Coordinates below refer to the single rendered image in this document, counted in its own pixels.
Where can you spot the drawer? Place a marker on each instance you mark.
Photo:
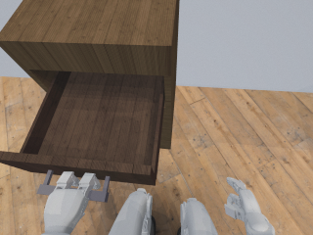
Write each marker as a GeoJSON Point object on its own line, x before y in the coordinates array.
{"type": "Point", "coordinates": [109, 124]}

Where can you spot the left robot hand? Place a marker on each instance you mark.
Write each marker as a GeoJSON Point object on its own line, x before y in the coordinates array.
{"type": "Point", "coordinates": [65, 207]}

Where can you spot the robot right forearm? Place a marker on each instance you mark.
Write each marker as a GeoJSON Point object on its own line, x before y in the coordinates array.
{"type": "Point", "coordinates": [257, 223]}

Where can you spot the right robot hand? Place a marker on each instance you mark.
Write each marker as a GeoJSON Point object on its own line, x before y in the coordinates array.
{"type": "Point", "coordinates": [238, 206]}

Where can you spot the left robot thigh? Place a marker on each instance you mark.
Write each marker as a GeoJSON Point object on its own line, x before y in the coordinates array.
{"type": "Point", "coordinates": [136, 208]}

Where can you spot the handle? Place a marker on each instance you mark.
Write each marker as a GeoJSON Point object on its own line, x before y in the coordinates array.
{"type": "Point", "coordinates": [93, 195]}

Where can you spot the robot thigh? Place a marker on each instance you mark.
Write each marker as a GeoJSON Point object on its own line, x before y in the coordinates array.
{"type": "Point", "coordinates": [136, 208]}
{"type": "Point", "coordinates": [194, 216]}

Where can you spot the right robot thigh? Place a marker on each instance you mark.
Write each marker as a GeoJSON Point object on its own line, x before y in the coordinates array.
{"type": "Point", "coordinates": [194, 216]}

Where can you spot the cabinet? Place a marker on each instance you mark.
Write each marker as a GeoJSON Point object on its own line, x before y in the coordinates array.
{"type": "Point", "coordinates": [102, 36]}

